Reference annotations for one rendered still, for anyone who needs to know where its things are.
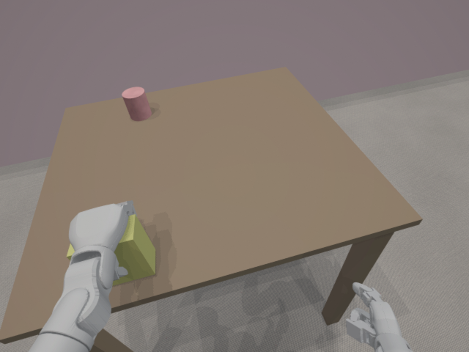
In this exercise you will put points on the table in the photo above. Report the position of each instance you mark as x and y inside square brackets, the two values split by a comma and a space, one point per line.
[227, 177]

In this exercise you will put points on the sponge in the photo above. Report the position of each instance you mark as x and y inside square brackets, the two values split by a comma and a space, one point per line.
[134, 252]

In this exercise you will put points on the left robot forearm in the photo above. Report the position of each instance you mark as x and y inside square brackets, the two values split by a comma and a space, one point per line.
[84, 308]

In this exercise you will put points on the left robot hand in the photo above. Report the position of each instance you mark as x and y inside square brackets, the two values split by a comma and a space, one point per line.
[102, 226]

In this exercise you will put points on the right robot forearm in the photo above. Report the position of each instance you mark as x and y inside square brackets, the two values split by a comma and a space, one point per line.
[389, 342]

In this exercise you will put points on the right robot hand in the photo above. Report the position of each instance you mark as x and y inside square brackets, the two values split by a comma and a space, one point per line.
[364, 326]

